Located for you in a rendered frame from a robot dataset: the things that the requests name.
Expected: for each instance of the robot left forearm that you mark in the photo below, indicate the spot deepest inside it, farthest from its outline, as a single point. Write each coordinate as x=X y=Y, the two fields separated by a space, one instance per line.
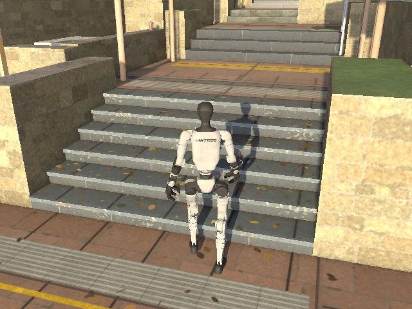
x=174 y=173

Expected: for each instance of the robot right forearm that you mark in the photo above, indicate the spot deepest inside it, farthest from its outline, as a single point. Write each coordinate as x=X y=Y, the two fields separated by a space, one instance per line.
x=234 y=166

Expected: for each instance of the right robot upper arm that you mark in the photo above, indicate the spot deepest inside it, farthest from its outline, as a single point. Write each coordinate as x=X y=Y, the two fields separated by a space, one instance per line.
x=229 y=146

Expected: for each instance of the robot head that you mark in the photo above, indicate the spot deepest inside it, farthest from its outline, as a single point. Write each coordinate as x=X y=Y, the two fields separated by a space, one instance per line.
x=205 y=110

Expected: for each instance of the robot right shin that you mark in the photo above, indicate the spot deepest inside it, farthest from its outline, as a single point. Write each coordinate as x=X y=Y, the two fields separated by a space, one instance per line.
x=220 y=242

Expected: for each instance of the robot left hand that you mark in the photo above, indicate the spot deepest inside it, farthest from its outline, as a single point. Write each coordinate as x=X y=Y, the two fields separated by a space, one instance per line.
x=170 y=192

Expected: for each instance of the left robot upper arm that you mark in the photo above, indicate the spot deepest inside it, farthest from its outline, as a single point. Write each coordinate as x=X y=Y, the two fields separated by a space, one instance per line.
x=182 y=147

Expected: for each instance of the robot right hand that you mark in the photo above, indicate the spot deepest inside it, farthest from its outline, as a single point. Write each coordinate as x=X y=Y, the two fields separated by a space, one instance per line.
x=236 y=176

